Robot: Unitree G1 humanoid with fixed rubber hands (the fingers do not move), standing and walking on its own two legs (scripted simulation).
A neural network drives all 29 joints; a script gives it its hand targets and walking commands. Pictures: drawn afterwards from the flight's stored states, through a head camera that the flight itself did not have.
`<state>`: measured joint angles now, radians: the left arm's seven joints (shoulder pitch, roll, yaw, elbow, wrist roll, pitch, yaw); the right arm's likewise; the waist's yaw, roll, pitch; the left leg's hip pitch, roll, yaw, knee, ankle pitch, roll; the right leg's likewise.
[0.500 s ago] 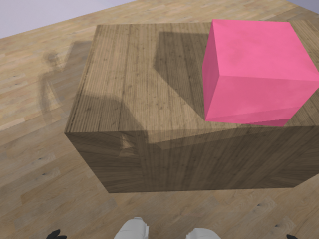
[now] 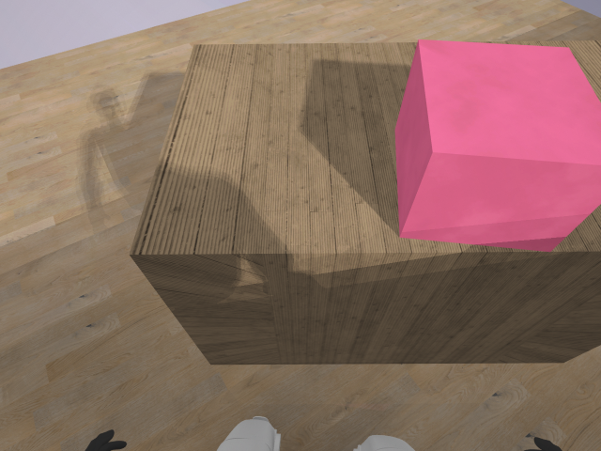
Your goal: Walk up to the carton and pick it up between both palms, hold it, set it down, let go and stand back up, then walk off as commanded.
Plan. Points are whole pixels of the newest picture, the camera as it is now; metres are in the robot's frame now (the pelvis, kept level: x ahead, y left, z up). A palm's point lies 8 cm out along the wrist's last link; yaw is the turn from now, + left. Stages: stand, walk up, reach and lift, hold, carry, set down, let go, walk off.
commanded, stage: walk up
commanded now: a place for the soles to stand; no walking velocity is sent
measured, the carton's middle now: (483, 143) +0.57 -0.28 +0.04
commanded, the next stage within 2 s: none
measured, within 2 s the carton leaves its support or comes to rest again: neither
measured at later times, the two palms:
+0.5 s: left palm out of the picture +0.06 +0.30 -0.11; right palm out of the picture +0.07 -0.32 -0.09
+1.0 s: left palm out of the picture +0.12 +0.20 -0.13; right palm out of the picture +0.04 -0.46 -0.11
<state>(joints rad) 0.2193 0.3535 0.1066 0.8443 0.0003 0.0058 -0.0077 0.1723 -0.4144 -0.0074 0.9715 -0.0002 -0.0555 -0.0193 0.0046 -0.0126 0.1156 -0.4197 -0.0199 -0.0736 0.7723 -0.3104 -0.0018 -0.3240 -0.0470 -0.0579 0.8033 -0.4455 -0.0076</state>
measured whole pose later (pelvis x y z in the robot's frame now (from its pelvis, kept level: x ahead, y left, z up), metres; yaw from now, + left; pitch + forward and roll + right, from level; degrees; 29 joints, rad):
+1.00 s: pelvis +0.03 -0.11 -0.02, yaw -3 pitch -3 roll +2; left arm 0.22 0.40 0.11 0.84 0.00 0.05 -0.08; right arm 0.30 -0.44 -0.04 0.97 0.00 -0.06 -0.10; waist 0.01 -0.07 0.10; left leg -0.50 0.08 -0.06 1.17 -0.50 0.01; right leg -0.45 -0.05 -0.05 0.98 -0.47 -0.01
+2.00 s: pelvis +0.13 -0.28 -0.02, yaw -5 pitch -1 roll +1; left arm 0.21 0.39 0.12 0.84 0.00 0.05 -0.03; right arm 0.28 -0.44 -0.04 1.00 0.00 -0.08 -0.09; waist 0.00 -0.06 0.10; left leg -0.53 0.03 0.00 0.86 -0.30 0.01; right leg -0.45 -0.02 -0.08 1.02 -0.59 -0.05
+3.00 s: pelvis +0.13 -0.32 -0.01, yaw -3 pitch -3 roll +2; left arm 0.21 0.37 0.12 0.84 0.00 0.04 -0.02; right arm 0.22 -0.43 -0.02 0.98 0.00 -0.07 -0.05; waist 0.00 -0.04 0.12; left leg -0.45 -0.01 -0.03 0.77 -0.28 0.00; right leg -0.35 -0.03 -0.04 0.90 -0.61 -0.04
